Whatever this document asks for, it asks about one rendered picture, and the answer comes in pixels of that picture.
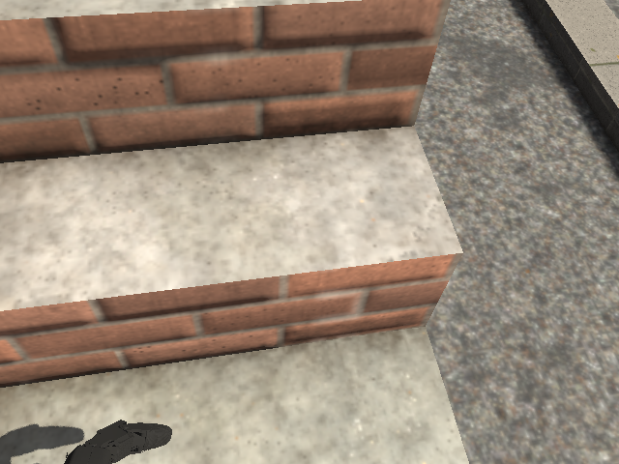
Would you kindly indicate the left robot hand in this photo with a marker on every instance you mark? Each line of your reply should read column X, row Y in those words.
column 118, row 440

